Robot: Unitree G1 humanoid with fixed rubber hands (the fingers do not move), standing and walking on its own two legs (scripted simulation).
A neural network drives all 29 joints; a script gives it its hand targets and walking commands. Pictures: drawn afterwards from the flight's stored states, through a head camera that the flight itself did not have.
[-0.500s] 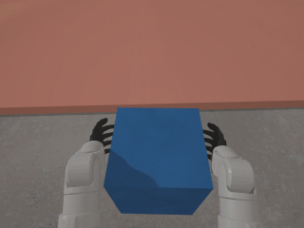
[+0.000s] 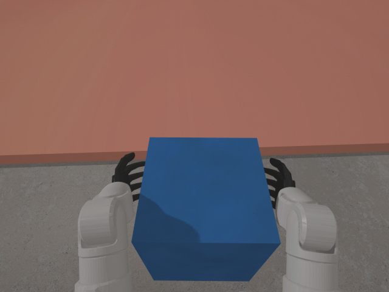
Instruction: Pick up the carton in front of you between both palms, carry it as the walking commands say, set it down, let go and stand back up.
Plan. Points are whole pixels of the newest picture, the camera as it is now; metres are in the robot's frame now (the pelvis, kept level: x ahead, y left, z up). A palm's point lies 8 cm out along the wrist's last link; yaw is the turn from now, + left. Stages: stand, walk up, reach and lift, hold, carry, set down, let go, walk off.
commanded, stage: carry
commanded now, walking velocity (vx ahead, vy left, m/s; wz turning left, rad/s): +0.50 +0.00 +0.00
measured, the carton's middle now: (202, 213) +0.27 +0.00 +0.00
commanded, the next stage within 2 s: none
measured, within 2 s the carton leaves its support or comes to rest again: neither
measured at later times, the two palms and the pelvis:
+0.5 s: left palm (148, 90) +0.59 +0.14 +0.07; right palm (254, 87) +0.62 -0.16 +0.06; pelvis +0.34 -0.04 +0.01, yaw +5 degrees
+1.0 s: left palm (148, 0) +1.04 +0.18 +0.14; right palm (228, 2) +1.04 -0.12 +0.14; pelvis +0.66 +0.03 -0.01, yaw +2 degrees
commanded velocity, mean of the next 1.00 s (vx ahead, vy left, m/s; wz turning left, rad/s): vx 0.50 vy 0.00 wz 0.00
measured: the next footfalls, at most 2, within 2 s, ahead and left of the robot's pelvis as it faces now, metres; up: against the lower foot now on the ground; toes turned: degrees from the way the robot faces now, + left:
right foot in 0.30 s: +0.39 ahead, -0.11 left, +0.00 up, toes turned -9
left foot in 0.78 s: +0.72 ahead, +0.10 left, +0.00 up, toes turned +12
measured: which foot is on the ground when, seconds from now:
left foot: down 0.00-0.32, up 0.34-0.76, down 0.78-1.00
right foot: up 0.00-0.28, down 0.30-0.82, up 0.84-1.00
